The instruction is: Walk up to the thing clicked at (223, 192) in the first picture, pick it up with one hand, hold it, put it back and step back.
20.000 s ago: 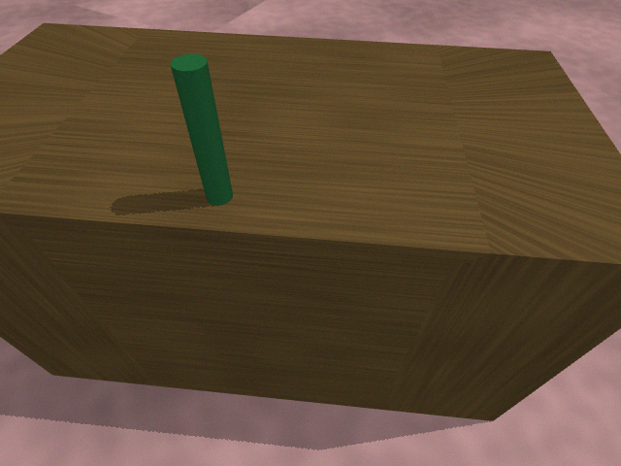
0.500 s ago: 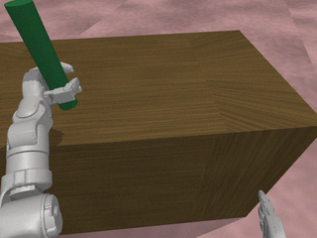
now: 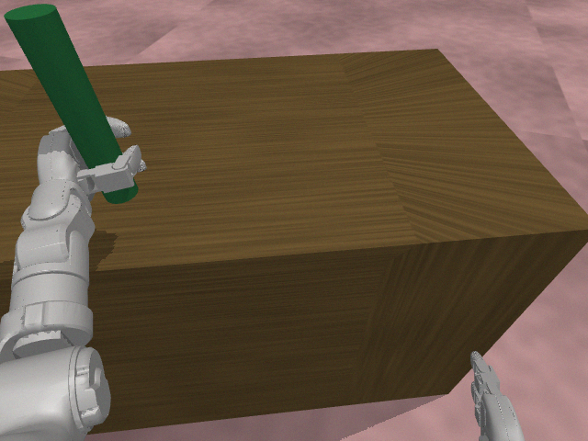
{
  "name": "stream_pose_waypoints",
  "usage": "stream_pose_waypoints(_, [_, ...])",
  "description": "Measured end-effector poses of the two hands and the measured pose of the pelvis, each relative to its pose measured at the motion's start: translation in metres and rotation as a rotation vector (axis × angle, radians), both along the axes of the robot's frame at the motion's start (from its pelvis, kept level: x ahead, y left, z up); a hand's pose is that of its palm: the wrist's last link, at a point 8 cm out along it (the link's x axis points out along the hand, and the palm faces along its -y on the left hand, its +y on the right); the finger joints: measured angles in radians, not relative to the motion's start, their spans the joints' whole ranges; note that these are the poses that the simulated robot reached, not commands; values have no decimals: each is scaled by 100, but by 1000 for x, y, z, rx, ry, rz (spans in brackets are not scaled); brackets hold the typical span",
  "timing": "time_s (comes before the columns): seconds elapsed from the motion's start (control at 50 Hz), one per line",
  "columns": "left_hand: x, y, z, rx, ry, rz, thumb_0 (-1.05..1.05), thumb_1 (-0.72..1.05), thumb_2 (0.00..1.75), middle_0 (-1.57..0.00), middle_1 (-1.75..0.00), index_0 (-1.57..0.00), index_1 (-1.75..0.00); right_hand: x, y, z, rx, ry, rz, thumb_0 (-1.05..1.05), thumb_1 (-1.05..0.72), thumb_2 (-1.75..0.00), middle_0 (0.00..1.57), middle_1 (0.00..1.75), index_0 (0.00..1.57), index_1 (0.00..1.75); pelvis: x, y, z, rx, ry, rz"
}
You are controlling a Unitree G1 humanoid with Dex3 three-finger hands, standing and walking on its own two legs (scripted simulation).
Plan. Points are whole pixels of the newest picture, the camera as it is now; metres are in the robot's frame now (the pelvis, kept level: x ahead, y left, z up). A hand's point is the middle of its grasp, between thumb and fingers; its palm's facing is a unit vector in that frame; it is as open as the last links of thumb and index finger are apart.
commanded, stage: lower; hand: left
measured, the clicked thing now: (85, 120) +0.43 +0.23 +0.25
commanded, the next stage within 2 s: loosen in 1.10 s
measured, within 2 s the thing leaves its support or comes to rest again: rests again in 0.98 s
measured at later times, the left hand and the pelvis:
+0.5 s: hand (133, 187) +0.44 +0.21 +0.14, palm faces +0.20 -0.98 +0.02, open 5.7 cm; pelvis +0.00 +0.00 +0.00, yaw +0 degrees
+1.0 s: hand (139, 204) +0.44 +0.22 +0.10, palm faces +0.19 -0.98 +0.02, open 5.7 cm; pelvis +0.01 +0.01 -0.01, yaw -1 degrees
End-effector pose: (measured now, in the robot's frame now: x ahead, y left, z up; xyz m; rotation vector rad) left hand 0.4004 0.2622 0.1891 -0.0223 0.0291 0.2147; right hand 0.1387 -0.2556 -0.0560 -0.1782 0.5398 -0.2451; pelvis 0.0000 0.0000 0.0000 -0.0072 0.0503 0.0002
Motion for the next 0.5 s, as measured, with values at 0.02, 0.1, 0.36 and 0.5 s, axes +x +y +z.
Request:
stream_pose_waypoints(0.02, [1,0,0,0,-1,-1,-1,7,120,-100,-113,-100,-117,0,-1,0,-1,2,-3,-2,54,-5,5,5,5,5,0,0,0,0,1,0])
stream_pose_waypoints(0.1, [5,0,-8,0,16,-2,-1,7,120,-100,-113,-100,-117,1,-1,-1,1,13,-8,-1,55,-5,5,5,5,5,0,0,0,-1,9,-3])
stream_pose_waypoints(0.36, [5,-1,-47,-8,32,-4,-1,7,119,-100,-113,-99,-117,-2,-1,-6,2,74,-18,-1,54,-5,5,5,5,5,2,-1,-1,-2,34,-6])
stream_pose_waypoints(0.5, [7,-1,-53,-4,18,-16,-1,7,119,-100,-113,-99,-117,6,-2,-3,-6,70,-30,-1,54,-5,5,5,5,5,5,-1,-3,-5,43,-4])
